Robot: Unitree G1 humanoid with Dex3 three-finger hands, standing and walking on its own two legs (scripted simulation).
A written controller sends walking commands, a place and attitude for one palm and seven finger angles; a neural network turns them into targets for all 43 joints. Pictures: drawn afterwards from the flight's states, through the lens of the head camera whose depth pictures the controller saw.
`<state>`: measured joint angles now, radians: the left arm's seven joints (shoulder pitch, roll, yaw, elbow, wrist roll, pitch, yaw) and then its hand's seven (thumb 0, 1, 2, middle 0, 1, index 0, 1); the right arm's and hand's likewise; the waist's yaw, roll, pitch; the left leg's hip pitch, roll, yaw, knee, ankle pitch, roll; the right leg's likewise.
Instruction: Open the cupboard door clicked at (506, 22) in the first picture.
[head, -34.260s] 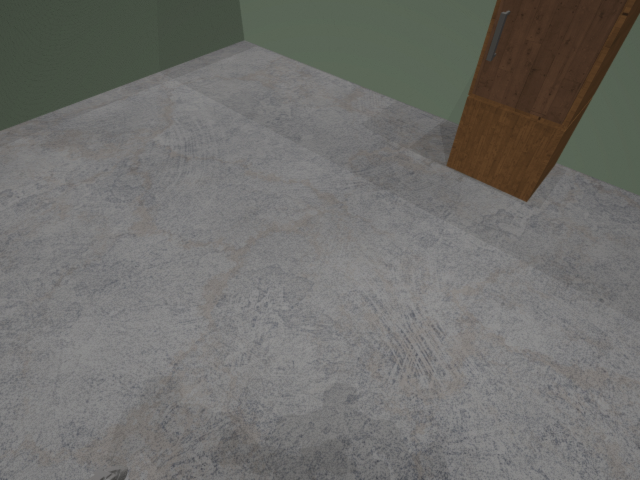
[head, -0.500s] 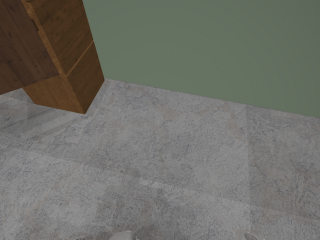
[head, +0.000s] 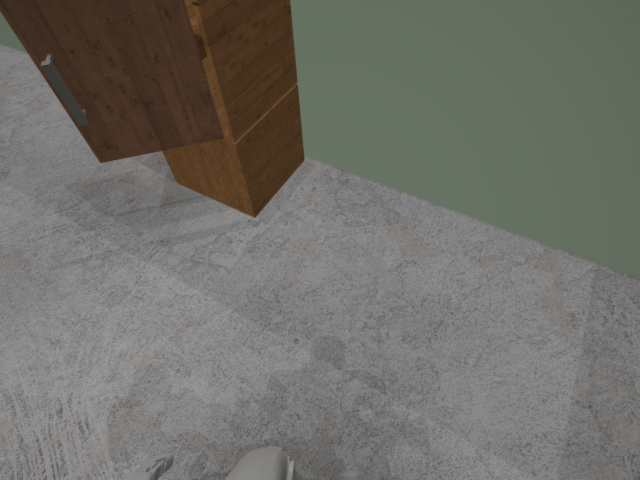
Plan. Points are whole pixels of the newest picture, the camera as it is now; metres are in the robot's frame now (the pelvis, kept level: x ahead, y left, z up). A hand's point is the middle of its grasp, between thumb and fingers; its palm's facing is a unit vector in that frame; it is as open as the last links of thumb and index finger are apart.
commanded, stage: turn to face it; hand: left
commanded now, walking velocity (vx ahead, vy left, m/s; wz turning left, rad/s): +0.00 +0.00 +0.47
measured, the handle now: (67, 91) +0.98 +0.70 -0.09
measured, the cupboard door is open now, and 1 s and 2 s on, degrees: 45 45 45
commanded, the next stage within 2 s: take the last steps up to it in 0.42 s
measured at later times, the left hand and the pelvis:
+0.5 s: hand out of the picture +0.05 +0.21 -0.16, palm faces +0.25 -0.92 -0.29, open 7.4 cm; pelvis +0.03 -0.02 -0.01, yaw +13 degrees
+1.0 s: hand out of the picture +0.02 +0.23 -0.18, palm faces +0.40 -0.89 -0.20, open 7.4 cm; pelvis +0.09 +0.04 +0.00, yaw +21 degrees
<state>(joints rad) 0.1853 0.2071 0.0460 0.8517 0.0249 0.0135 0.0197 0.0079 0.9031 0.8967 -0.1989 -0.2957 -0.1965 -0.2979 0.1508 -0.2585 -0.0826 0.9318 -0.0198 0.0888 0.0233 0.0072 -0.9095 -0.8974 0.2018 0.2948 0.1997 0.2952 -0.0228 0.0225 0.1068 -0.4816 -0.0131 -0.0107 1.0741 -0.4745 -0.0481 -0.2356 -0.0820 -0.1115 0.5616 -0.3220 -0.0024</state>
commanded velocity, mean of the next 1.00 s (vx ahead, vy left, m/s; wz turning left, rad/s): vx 0.15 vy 0.07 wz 0.24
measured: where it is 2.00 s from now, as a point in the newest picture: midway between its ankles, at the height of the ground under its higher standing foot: (262, 389)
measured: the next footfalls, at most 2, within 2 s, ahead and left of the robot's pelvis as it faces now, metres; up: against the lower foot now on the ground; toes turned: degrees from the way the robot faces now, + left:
left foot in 0.18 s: +0.04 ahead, +0.13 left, +0.00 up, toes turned +10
right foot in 0.48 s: +0.08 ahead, -0.13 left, +0.00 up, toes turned +8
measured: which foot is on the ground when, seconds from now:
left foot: up 0.00-0.16, down 0.18-0.48, up 0.50-0.84, down 0.86-1.00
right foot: down 0.00-0.18, up 0.20-0.46, down 0.48-0.86, up 0.88-1.00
